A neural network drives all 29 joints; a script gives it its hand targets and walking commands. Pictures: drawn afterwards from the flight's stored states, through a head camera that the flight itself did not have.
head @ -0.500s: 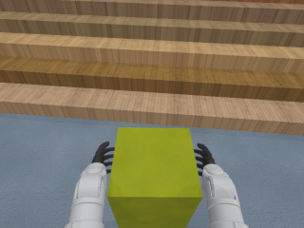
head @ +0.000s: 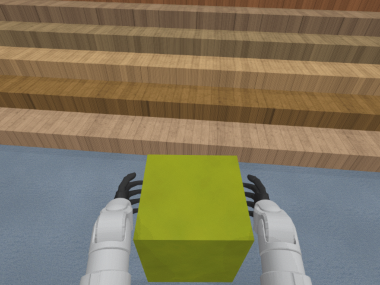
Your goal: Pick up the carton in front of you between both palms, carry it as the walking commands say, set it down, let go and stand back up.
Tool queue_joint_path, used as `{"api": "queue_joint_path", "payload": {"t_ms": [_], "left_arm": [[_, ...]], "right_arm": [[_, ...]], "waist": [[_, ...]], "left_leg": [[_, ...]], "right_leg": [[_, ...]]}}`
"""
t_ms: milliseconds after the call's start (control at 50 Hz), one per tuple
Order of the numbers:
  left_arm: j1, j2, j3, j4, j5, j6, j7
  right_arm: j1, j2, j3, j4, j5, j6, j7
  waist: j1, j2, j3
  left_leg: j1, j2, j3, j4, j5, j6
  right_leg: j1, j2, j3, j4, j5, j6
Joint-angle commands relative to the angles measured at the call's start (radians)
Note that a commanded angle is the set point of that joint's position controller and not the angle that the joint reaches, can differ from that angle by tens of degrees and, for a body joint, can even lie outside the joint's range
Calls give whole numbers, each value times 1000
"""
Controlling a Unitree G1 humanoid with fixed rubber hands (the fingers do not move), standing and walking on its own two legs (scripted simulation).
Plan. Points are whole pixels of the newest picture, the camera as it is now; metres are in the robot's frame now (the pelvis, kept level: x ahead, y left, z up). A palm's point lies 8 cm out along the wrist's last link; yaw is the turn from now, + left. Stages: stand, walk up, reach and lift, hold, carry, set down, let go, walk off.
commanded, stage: hold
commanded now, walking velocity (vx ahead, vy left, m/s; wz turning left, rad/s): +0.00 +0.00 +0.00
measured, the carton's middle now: (191, 220) +0.30 +0.00 -0.03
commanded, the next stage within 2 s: carry in 0.78 s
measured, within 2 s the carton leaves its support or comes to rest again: neither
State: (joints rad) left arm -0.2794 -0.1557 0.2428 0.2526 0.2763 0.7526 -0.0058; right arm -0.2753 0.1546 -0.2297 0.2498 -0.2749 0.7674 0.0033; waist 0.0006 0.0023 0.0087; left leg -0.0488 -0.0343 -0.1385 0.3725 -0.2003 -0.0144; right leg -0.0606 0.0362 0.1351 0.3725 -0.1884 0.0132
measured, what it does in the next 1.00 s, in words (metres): stands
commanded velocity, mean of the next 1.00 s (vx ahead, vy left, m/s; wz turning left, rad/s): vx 0.13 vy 0.00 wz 0.00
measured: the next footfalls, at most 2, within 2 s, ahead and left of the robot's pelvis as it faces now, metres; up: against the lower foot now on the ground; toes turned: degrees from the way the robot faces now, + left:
right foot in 1.16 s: +0.13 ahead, -0.09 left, +0.00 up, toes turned -7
left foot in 1.46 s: +0.37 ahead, +0.14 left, +0.00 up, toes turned +11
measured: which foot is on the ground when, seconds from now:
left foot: down 0.00-1.00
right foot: down 0.00-1.00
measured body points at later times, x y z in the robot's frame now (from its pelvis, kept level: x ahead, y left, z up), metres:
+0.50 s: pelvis +0.00 +0.00 +0.00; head -0.04 +0.00 +0.45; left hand +0.30 +0.15 +0.04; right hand +0.30 -0.15 +0.04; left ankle +0.01 +0.13 -0.75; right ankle +0.02 -0.13 -0.75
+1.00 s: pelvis +0.04 +0.01 -0.01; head -0.01 +0.01 +0.44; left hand +0.33 +0.17 +0.06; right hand +0.33 -0.14 +0.06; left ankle +0.01 +0.14 -0.74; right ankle +0.02 -0.13 -0.75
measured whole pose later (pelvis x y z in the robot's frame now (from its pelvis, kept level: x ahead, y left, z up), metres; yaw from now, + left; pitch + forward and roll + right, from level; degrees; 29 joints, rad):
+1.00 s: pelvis +0.04 +0.01 -0.01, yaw +1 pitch +1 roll +0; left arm -0.20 -0.14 0.14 0.01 0.19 0.88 0.05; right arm -0.19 0.13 -0.15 0.01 -0.17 0.88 -0.04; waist 0.00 -0.02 -0.14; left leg -0.25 0.01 -0.02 0.54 -0.34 -0.01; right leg -0.25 -0.02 0.05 0.53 -0.31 0.02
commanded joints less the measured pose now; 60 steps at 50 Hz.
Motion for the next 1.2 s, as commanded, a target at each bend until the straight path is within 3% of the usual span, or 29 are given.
{"api": "queue_joint_path", "payload": {"t_ms": [0, 740, 760, 800, 820, 860, 900, 940, 960, 980, 1000, 1020, 1040, 1060, 1080, 1100, 1140, 1160, 1180], "left_arm": [[-528, -923, -556, -17, -260, -30, -240], [-450, -909, -571, -64, -268, -23, -230], [-471, -918, -585, -67, -271, -20, -229], [-471, -919, -604, -97, -292, -16, -225], [-485, -924, -627, -123, -304, -11, -221], [-488, -917, -667, -181, -330, 8, -210], [-460, -899, -715, -245, -363, 44, -193], [-449, -868, -758, -309, -392, 99, -178], [-456, -852, -775, -339, -409, 131, -172], [-459, -834, -791, -367, -426, 164, -167], [-464, -817, -805, -392, -444, 198, -163], [-469, -810, -819, -417, -469, 232, -161], [-482, -818, -841, -445, -498, 262, -163], [-483, -836, -862, -462, -531, 285, -165], [-468, -854, -872, -479, -559, 302, -167], [-458, -861, -872, -497, -576, 318, -168], [-384, -878, -868, -528, -590, 352, -164], [-338, -881, -858, -538, -582, 368, -160], [-293, -859, -839, -539, -550, 377, -152]], "right_arm": [[-557, 926, 558, -42, 265, -45, 237], [-476, 907, 565, -85, 270, -39, 225], [-496, 911, 575, -89, 277, -37, 226], [-504, 908, 599, -125, 298, -34, 223], [-519, 911, 622, -153, 312, -28, 219], [-534, 908, 669, -211, 340, -7, 211], [-517, 895, 725, -271, 381, 29, 201], [-511, 874, 771, -330, 422, 81, 191], [-520, 862, 785, -354, 442, 111, 186], [-523, 848, 795, -370, 460, 144, 181], [-500, 829, 797, -372, 469, 176, 174], [-456, 812, 798, -376, 472, 206, 166], [-425, 799, 796, -397, 470, 230, 155], [-420, 794, 800, -446, 478, 255, 145], [-422, 800, 812, -497, 492, 278, 137], [-436, 818, 823, -540, 510, 298, 134], [-395, 835, 841, -600, 538, 336, 134], [-370, 836, 844, -613, 543, 353, 138], [-383, 834, 855, -652, 562, 375, 148]], "waist": [[2, 0, -213], [0, 2, -225], [2, -1, -225], [4, -8, -219], [1, -17, -195], [4, -40, -212], [10, -101, -289], [6, -142, -295], [5, -126, -280], [5, -66, -258], [-3, 68, -242], [-17, 239, -234], [-22, 285, -180], [-28, 232, -175], [-25, 183, -215], [-20, 153, -262], [-3, 115, -358], [13, 44, -405], [31, -217, -401]], "left_leg": [[4, -59, 72, -61, 78, -1], [35, -64, 65, -64, 187, -6], [-89, 110, 39, 20, 36, 16], [-179, 88, 5, -17, -389, 26], [-228, 82, 7, -6, -495, 29], [-251, 76, 59, 71, -382, 23], [-269, 46, 138, 172, -248, 10], [-273, 23, 189, 139, -248, 10], [-234, 34, 186, 92, -263, 17], [-164, 69, 143, 32, -285, 28], [-81, 173, -10, -44, -345, 65], [21, 290, -203, -133, -324, 122], [87, 357, -308, -146, -162, 186], [108, 362, -287, -121, 0, 210], [124, 347, -220, -88, 101, 202], [115, 316, -129, -53, 141, 172], [-75, 221, 81, 63, 43, 94], [-284, 172, 166, 200, -12, 58], [-526, 91, 282, 442, -152, 8]], "right_leg": [[41, 57, -73, -54, 79, 4], [71, 63, -68, -55, 184, 6], [-48, -114, -43, 31, 32, -13], [-140, -101, -4, -28, -411, -27], [-178, -102, 10, -38, -529, -35], [-181, -137, 27, -42, -468, -54], [-126, -185, 70, -63, -415, -83], [-132, -215, 90, -81, -468, -104], [-180, -209, 66, -57, -486, -100], [-260, -172, -2, 7, -455, -78], [-375, -117, -104, 161, -369, -42], [-517, -57, -219, 360, -281, -4], [-645, -51, -248, 342, -324, 1], [-650, -62, -243, 314, -353, -6], [-601, -57, -249, 252, -329, -10], [-509, -37, -281, 168, -243, -12], [-120, -22, -321, -2, -60, -16], [152, -105, -204, -43, -74, -44], [287, -333, 146, -110, -119, -133]]}}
